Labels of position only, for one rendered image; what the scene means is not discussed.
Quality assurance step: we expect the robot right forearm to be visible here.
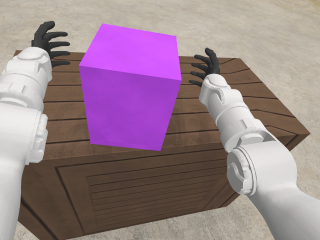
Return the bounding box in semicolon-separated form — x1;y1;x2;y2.
198;74;298;179

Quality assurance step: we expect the robot right upper arm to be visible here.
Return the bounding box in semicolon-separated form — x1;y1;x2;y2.
227;140;320;240

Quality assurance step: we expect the robot right hand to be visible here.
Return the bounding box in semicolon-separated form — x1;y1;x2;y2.
189;48;220;88

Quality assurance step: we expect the carton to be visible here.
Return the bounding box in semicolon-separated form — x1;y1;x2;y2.
79;23;182;151

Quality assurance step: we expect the robot left forearm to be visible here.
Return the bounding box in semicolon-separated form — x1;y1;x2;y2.
0;47;52;114

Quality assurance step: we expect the pedestal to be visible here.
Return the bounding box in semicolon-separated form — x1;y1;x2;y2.
12;50;311;240

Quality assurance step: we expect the robot left upper arm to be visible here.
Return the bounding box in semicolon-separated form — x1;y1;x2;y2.
0;102;48;240

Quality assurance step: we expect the robot left hand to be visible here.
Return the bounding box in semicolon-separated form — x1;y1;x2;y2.
31;21;70;68

